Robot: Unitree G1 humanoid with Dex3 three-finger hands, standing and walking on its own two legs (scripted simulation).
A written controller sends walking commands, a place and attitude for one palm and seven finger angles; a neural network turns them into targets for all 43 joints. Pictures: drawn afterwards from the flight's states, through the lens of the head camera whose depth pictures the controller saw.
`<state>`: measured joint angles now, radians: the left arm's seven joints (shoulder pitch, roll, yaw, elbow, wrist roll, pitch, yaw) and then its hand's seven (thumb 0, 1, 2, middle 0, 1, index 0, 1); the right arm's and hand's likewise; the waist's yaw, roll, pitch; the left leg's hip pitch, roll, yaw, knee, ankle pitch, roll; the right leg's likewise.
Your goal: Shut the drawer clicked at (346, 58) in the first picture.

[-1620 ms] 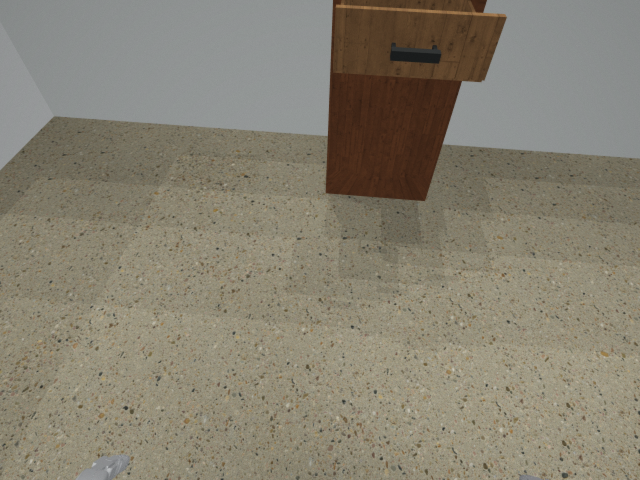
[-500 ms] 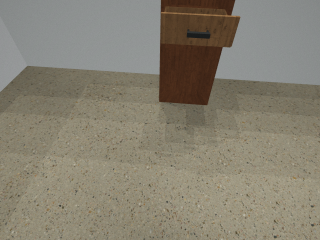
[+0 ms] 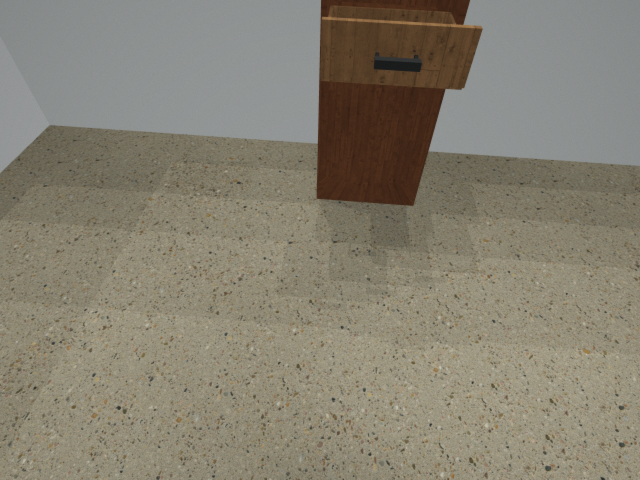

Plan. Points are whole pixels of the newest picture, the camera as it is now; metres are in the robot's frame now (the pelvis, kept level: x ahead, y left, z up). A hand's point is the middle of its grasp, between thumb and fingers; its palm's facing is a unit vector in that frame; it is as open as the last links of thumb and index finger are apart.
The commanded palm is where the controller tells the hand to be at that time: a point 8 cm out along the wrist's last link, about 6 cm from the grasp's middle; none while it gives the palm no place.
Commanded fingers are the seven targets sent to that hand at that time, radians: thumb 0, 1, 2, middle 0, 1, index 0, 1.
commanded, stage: walk to a spot facing it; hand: left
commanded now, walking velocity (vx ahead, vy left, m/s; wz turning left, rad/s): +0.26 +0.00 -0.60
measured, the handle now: (397, 60) +1.11 -0.13 +0.03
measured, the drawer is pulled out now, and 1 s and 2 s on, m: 0.29 0.29 0.29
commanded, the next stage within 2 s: turn to face it in 1.80 s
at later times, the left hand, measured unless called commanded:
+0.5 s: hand out of the picture +0.10 +0.16 -0.17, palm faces -0.17 -0.97 -0.18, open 7.3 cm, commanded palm none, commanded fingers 0.00 0.90 0.90 -0.20 -0.30 -0.20 -0.30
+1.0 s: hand (285, 272) +0.52 +0.11 -0.16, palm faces -0.54 -0.81 -0.22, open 7.4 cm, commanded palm none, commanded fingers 0.00 0.90 0.90 -0.20 -0.30 -0.20 -0.30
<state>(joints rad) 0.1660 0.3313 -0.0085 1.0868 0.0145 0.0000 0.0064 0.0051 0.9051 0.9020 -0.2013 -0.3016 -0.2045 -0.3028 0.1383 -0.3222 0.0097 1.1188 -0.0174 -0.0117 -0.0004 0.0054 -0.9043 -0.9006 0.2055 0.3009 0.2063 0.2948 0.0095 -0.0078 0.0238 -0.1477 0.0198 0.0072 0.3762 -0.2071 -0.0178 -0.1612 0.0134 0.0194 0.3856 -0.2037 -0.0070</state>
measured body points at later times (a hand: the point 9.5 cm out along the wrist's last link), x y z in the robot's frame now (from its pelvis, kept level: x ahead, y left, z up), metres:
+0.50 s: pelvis +0.11 -0.02 +0.00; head +0.14 -0.03 +0.44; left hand +0.12 +0.21 -0.16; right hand +0.14 -0.28 -0.15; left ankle +0.19 +0.10 -0.68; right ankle +0.03 -0.11 -0.75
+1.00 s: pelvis +0.31 -0.01 +0.00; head +0.34 -0.01 +0.45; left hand +0.55 +0.15 -0.14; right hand +0.16 -0.22 -0.14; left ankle +0.34 +0.09 -0.75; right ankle +0.29 -0.17 -0.67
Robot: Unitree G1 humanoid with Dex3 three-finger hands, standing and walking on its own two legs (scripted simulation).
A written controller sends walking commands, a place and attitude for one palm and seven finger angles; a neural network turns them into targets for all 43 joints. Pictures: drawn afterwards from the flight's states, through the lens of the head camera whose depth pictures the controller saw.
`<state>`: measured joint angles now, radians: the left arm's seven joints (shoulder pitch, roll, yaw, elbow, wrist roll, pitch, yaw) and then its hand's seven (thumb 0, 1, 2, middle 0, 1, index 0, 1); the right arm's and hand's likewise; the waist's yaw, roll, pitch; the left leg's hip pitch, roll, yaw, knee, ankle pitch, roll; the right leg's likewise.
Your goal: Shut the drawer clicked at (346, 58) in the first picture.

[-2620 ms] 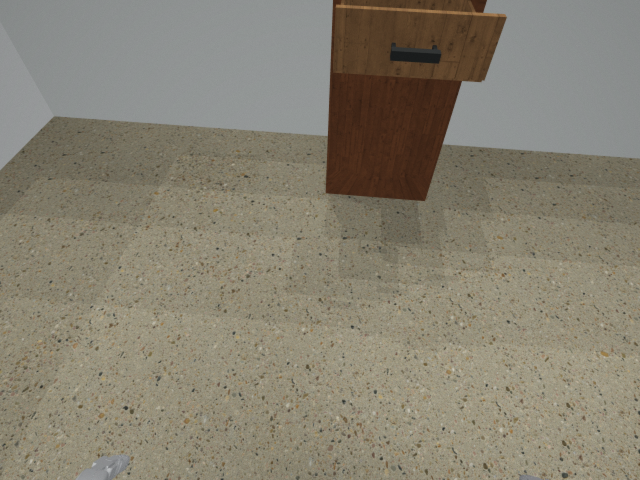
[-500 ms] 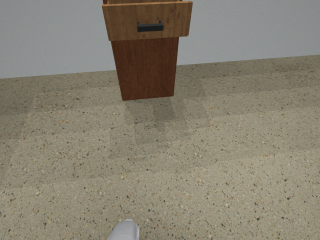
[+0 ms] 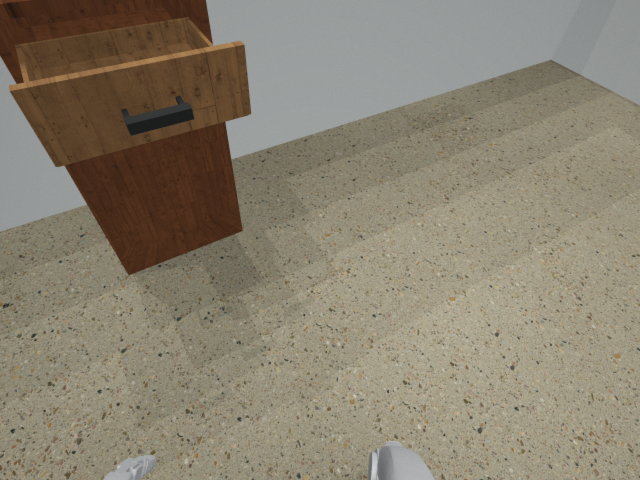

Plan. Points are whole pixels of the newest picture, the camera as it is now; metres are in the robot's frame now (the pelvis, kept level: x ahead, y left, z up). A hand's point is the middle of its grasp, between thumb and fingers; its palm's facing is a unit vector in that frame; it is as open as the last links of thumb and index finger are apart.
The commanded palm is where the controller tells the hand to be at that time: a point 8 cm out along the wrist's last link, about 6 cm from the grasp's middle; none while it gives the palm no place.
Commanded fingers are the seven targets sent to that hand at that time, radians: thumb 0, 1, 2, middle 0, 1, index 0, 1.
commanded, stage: walk to a spot facing it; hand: left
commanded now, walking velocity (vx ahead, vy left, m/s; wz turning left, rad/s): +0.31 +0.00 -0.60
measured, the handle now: (156, 112) +0.73 +0.36 +0.03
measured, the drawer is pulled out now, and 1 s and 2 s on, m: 0.29 0.29 0.29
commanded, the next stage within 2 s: turn to face it in 0.80 s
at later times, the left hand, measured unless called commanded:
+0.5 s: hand (257, 365) +0.32 +0.12 -0.16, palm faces -0.22 -0.95 -0.23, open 7.2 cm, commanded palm none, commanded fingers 0.00 0.90 0.90 -0.20 -0.30 -0.20 -0.30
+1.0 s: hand (287, 277) +0.51 +0.08 -0.18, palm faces -0.45 -0.88 -0.16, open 7.4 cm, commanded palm none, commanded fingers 0.00 0.90 0.90 -0.20 -0.30 -0.20 -0.30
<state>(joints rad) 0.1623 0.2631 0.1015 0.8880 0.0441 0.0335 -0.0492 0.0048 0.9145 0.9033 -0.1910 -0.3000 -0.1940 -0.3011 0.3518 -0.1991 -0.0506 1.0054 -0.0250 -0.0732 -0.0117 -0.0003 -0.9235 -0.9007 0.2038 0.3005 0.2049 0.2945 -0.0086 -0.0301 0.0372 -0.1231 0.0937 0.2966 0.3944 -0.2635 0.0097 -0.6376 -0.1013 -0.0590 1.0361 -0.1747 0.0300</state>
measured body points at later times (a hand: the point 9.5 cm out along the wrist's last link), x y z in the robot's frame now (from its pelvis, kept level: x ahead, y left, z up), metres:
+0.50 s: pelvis +0.19 -0.06 +0.00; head +0.22 -0.07 +0.44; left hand +0.33 +0.17 -0.14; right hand +0.21 -0.31 -0.15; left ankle +0.29 +0.09 -0.68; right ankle +0.18 -0.14 -0.74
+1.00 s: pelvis +0.36 -0.05 +0.00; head +0.40 -0.04 +0.45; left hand +0.53 +0.13 -0.16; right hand +0.26 -0.29 -0.13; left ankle +0.38 +0.04 -0.74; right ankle +0.34 -0.22 -0.68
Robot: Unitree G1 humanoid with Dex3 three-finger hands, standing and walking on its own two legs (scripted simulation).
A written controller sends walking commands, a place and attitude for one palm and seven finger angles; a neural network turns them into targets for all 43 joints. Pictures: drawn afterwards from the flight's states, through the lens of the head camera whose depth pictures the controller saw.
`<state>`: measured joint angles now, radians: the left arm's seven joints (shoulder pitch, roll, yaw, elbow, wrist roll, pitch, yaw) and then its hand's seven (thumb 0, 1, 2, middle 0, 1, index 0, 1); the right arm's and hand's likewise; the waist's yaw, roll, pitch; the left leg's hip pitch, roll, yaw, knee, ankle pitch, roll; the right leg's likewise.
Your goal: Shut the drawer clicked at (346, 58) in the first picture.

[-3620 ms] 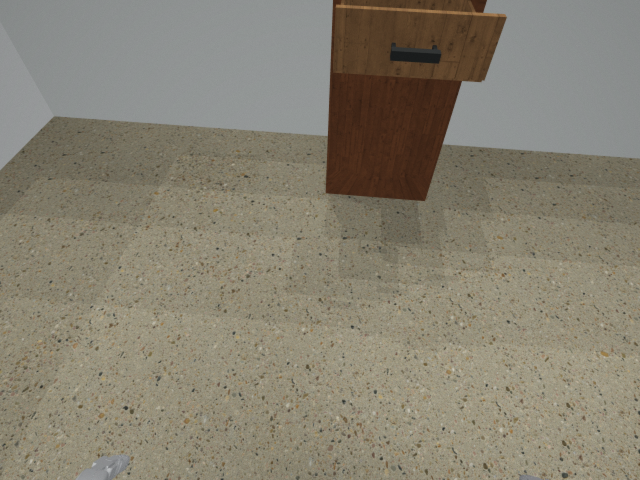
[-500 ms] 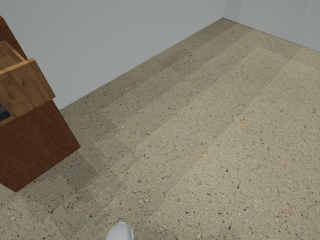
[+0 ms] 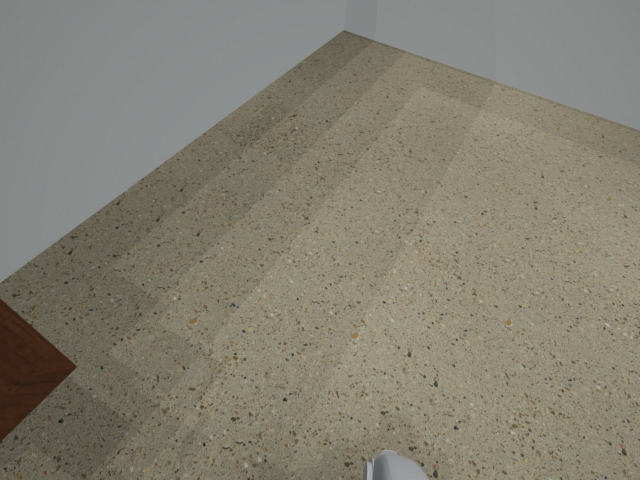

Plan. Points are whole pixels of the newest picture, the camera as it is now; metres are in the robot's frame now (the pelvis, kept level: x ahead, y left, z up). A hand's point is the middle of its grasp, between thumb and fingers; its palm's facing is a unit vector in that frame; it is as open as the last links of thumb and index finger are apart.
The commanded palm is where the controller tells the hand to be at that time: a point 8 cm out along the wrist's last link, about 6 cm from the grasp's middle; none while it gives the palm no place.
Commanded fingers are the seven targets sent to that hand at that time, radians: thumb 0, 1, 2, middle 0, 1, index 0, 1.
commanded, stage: turn to face it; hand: left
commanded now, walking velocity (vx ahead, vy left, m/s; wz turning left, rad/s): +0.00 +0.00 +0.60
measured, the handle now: out of the picture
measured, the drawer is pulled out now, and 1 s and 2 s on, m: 0.29 0.29 0.29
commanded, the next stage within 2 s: take the last steps up to it in 1.76 s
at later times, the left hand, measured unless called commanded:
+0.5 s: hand out of the picture +0.08 +0.21 -0.20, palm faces +0.26 -0.95 -0.19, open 7.4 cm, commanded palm none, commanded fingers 0.00 0.90 0.90 -0.20 -0.30 -0.20 -0.30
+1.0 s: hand out of the picture -0.01 +0.16 -0.15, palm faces +0.54 -0.79 -0.31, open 7.4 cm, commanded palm none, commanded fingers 0.00 0.90 0.90 -0.20 -0.30 -0.20 -0.30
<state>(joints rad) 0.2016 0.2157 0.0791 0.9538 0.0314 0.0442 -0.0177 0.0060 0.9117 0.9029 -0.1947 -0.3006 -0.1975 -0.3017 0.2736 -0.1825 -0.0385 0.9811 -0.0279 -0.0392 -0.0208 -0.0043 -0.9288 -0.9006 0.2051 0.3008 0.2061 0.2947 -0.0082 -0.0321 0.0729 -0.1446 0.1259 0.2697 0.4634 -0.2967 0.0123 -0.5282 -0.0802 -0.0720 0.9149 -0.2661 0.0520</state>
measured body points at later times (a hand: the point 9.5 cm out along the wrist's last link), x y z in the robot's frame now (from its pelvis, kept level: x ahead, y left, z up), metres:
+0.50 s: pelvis +0.03 +0.01 -0.03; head +0.04 +0.04 +0.42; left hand +0.07 +0.26 -0.18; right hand +0.12 -0.22 -0.16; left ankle +0.04 +0.10 -0.74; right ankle +0.06 -0.14 -0.71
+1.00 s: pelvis +0.03 -0.06 -0.01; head +0.06 -0.07 +0.44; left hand -0.04 +0.20 -0.13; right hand +0.24 -0.24 -0.16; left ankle -0.01 +0.08 -0.68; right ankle +0.09 -0.15 -0.74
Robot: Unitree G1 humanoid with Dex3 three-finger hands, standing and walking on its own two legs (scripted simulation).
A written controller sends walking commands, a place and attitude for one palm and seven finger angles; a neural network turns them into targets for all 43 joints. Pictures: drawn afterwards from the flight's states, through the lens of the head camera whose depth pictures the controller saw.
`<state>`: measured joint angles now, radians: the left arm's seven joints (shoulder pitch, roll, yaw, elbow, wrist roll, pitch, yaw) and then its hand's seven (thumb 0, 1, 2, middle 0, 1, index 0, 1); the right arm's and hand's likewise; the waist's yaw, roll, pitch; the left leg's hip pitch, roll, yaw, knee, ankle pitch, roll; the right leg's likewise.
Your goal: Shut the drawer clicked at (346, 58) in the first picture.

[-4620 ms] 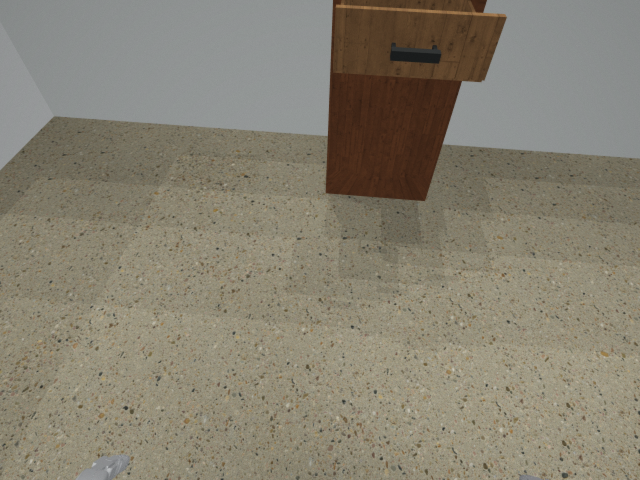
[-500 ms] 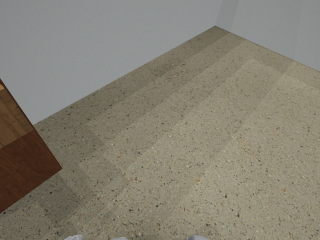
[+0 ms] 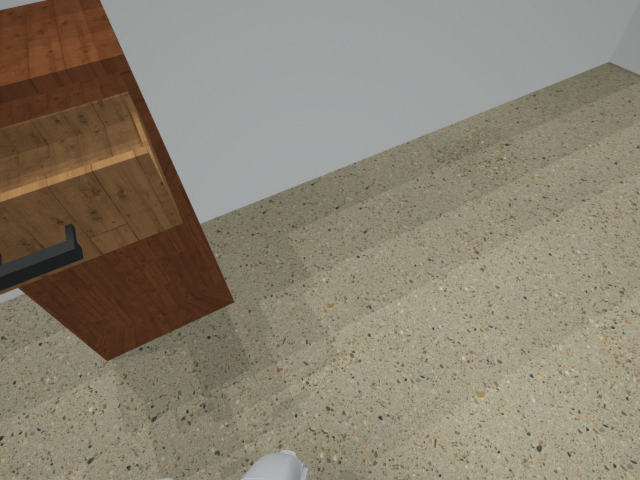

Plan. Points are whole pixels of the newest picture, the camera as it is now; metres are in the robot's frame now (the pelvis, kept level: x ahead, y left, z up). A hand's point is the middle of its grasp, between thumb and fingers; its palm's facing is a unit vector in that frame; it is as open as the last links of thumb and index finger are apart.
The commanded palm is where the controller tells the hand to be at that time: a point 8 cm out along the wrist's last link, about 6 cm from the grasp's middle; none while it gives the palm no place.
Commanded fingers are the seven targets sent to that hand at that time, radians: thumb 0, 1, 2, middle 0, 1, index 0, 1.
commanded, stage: turn to face it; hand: left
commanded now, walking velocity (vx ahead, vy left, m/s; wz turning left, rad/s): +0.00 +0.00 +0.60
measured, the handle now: (34, 254) +0.40 +0.45 +0.04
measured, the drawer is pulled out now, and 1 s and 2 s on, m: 0.29 0.29 0.29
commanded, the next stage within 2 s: take the last steps up to it in 0.76 s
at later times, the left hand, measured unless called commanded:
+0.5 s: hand out of the picture -0.04 +0.26 -0.17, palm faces +0.35 -0.90 -0.28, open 7.4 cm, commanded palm none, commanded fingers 0.00 0.90 0.90 -0.20 -0.30 -0.20 -0.30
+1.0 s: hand out of the picture -0.05 +0.17 -0.14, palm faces +0.49 -0.83 -0.26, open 7.3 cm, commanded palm none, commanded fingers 0.00 0.90 0.90 -0.20 -0.30 -0.20 -0.30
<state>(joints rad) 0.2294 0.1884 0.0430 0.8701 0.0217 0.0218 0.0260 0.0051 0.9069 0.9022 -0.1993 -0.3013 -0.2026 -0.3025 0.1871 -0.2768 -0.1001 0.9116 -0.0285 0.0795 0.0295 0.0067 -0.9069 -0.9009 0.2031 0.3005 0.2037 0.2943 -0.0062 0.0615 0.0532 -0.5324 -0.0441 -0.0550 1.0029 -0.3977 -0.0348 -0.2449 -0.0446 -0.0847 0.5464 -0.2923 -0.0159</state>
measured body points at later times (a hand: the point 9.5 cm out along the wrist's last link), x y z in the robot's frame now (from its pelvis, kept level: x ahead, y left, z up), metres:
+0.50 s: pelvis -0.02 +0.02 +0.00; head +0.01 +0.05 +0.45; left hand -0.06 +0.31 -0.15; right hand +0.16 -0.18 -0.13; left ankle -0.06 +0.13 -0.73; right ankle +0.01 -0.12 -0.66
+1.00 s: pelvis -0.01 -0.02 +0.01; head +0.02 -0.04 +0.46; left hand -0.08 +0.21 -0.12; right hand +0.14 -0.23 -0.16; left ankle -0.11 +0.10 -0.66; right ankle +0.04 -0.09 -0.74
